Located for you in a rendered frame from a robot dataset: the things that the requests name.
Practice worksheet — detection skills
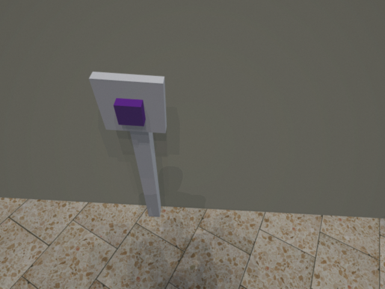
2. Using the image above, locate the button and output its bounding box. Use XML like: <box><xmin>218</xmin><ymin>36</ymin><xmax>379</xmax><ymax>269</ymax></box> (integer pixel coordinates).
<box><xmin>114</xmin><ymin>98</ymin><xmax>146</xmax><ymax>126</ymax></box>

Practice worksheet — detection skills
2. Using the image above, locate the panel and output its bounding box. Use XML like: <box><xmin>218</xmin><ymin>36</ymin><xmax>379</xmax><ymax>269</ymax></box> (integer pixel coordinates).
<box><xmin>89</xmin><ymin>72</ymin><xmax>167</xmax><ymax>217</ymax></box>

